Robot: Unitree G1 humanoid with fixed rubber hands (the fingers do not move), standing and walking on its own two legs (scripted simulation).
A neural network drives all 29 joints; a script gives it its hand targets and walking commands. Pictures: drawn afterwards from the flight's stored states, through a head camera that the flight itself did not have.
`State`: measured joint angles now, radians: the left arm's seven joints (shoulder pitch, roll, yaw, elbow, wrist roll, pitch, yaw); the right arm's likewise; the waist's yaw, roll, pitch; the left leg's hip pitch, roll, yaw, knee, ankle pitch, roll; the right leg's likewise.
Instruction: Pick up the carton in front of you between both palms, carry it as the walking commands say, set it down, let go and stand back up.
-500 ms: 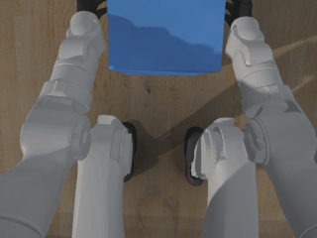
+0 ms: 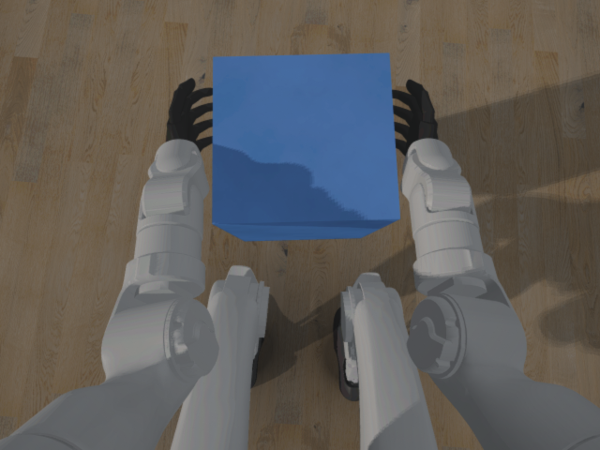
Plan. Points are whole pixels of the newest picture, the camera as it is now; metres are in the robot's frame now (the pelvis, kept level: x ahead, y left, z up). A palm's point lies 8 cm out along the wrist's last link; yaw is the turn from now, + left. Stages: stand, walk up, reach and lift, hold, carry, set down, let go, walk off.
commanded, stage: reach and lift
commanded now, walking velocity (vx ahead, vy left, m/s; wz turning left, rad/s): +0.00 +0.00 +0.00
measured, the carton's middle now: (302, 166) +0.47 +0.02 -0.14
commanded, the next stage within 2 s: none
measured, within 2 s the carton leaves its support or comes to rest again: neither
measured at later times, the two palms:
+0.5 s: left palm (139, 110) +0.43 +0.16 +0.09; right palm (490, 120) +0.44 -0.14 +0.09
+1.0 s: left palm out of the picture +0.39 +0.16 +0.25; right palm out of the picture +0.40 -0.14 +0.25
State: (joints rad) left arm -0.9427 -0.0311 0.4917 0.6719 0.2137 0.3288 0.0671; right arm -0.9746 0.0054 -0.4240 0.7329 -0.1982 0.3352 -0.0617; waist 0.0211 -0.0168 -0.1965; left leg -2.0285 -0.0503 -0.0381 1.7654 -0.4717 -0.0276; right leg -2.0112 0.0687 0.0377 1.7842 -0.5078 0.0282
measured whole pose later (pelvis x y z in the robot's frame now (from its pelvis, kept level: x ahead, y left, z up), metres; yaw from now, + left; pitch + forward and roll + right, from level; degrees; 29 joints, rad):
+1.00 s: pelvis +0.10 +0.00 +0.26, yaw +0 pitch +10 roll +0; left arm -0.27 -0.15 0.30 0.45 0.22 0.40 0.03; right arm -0.28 0.16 -0.28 0.47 -0.22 0.41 -0.03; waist 0.01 -0.02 -0.14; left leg -0.58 -0.03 -0.06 0.71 -0.31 -0.01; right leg -0.57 0.04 0.06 0.72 -0.33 0.00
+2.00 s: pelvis +0.10 +0.00 +0.29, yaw +0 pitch -5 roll +0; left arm -0.28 -0.16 0.25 0.31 0.29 0.66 0.01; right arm -0.28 0.16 -0.24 0.32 -0.29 0.67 0.01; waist 0.00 -0.02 0.01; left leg -0.10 -0.02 -0.06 0.37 -0.18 0.00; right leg -0.08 0.02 0.07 0.37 -0.20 0.00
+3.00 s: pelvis +0.09 +0.00 +0.29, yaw +0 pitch -8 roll +0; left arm -0.29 -0.16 0.24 0.25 0.30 0.75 -0.01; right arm -0.29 0.16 -0.23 0.26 -0.29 0.76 0.01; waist 0.00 -0.02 0.03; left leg -0.06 -0.02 -0.06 0.38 -0.17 0.00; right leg -0.04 0.03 0.07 0.37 -0.19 0.00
